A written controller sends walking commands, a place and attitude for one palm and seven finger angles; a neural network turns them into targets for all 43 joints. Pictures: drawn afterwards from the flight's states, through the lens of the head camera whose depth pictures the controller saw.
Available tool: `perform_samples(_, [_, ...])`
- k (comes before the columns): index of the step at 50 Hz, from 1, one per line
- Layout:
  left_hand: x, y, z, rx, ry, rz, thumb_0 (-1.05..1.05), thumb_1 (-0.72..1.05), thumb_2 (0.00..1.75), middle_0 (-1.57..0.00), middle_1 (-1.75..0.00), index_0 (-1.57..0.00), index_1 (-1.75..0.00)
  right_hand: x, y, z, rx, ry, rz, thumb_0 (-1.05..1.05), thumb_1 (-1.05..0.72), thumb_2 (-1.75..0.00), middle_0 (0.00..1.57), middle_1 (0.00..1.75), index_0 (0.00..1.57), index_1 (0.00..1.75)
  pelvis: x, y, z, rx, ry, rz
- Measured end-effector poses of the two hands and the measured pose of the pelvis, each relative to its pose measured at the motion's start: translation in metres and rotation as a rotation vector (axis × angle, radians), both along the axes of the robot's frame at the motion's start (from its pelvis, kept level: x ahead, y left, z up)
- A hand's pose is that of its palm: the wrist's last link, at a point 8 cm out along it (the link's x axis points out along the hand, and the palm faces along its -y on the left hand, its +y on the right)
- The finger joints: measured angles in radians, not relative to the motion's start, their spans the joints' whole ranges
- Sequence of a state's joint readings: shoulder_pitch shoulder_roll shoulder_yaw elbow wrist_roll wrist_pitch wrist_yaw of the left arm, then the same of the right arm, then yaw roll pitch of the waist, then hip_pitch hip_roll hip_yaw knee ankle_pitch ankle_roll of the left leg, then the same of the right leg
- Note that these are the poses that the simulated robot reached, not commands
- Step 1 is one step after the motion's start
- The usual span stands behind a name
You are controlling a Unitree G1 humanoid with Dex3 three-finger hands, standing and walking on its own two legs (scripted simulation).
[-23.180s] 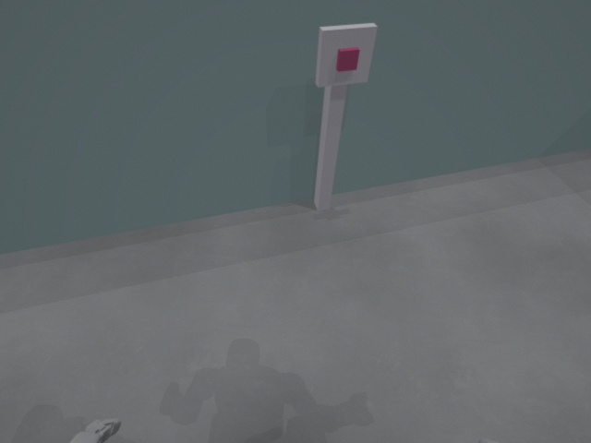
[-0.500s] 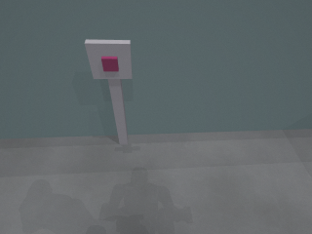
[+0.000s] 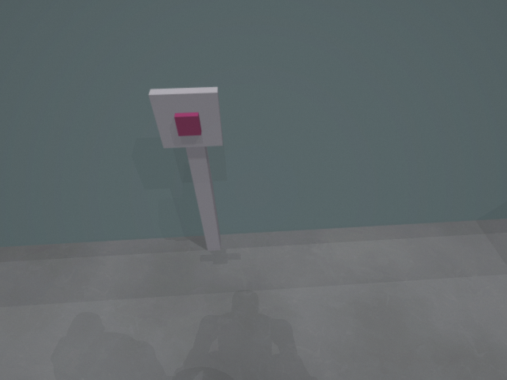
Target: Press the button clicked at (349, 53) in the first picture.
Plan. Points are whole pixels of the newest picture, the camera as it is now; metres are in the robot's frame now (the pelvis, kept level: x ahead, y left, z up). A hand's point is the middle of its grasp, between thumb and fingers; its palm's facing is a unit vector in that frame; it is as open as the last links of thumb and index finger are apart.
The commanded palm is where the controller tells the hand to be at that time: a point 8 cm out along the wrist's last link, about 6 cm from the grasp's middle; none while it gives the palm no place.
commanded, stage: let the arm hang, fingers relaxed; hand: left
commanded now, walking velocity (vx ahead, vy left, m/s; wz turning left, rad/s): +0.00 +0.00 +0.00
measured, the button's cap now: (188, 123) +0.76 +0.24 -0.04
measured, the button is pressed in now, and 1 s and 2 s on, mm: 0 0 0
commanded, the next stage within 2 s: stand and wait in 0.30 s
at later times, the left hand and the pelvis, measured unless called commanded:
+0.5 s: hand out of the picture +0.02 +0.18 -0.17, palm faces +0.02 -0.97 -0.23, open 7.4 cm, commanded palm none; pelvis +0.02 -0.01 +0.00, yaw +0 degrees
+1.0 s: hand out of the picture +0.07 +0.19 -0.16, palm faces +0.00 -0.96 -0.27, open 7.4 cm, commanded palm none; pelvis +0.03 -0.02 +0.00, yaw +0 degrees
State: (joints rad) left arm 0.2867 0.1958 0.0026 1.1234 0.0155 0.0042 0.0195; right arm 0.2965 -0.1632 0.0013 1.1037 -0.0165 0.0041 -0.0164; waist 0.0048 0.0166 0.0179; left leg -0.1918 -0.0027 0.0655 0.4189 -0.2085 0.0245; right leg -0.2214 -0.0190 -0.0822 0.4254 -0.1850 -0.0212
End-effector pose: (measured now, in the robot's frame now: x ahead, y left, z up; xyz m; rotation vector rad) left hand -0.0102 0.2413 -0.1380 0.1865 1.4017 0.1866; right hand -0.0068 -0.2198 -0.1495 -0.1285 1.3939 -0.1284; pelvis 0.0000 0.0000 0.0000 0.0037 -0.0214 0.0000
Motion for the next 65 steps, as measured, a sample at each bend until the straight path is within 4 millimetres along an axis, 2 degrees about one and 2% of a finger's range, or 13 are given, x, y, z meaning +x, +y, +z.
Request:
perform_samples(8, [0.030, -0.019, -0.004, -0.041, -0.062, -0.018, 0.00, 0.90, 0.90, -0.21, -0.31, -0.21, -0.31, 0.009, -0.002, 0.002, -0.006, -0.014, -0.010, 0.00, -0.91, -0.90, 0.20, 0.30, 0.20, 0.30, 0.006, -0.004, 0.001, 0.002, -0.003, -0.002])
perform_samples(17, [0.035, -0.021, -0.003, -0.032, -0.051, -0.017, 0.01, 0.91, 0.90, -0.20, -0.30, -0.20, -0.30, 0.012, -0.009, 0.003, -0.014, 0.001, -0.014, 0.00, -0.91, -0.90, 0.20, 0.30, 0.20, 0.30, 0.011, -0.009, 0.002, 0.002, -0.005, -0.002])
perform_samples(25, [0.030, -0.018, 0.000, -0.013, -0.018, -0.008, 0.00, 0.91, 0.90, -0.20, -0.30, -0.20, -0.30, 0.014, -0.020, 0.003, -0.024, 0.021, -0.009, 0.00, -0.91, -0.90, 0.20, 0.30, 0.20, 0.30, 0.015, -0.013, 0.003, 0.002, -0.002, 0.000])
perform_samples(31, [0.033, -0.015, 0.002, 0.002, -0.020, -0.006, 0.00, 0.90, 0.90, -0.20, -0.30, -0.20, -0.30, 0.024, -0.031, 0.005, -0.043, 0.010, -0.003, 0.00, -0.91, -0.90, 0.20, 0.30, 0.20, 0.30, 0.018, -0.017, 0.003, 0.001, -0.003, 0.002])
perform_samples(47, [0.069, -0.007, 0.009, 0.030, -0.090, -0.037, 0.00, 0.90, 0.90, -0.20, -0.30, -0.20, -0.30, 0.059, -0.059, 0.013, -0.089, -0.058, 0.021, 0.00, -0.91, -0.90, 0.20, 0.30, 0.20, 0.30, 0.024, -0.023, 0.005, 0.000, -0.002, 0.000])
perform_samples(65, [0.101, 0.009, 0.019, 0.073, -0.137, -0.067, 0.00, 0.90, 0.90, -0.20, -0.30, -0.20, -0.30, 0.079, -0.074, 0.018, -0.117, -0.083, 0.031, 0.00, -0.91, -0.90, 0.21, 0.30, 0.20, 0.30, 0.033, -0.025, 0.006, 0.000, 0.002, -0.004])
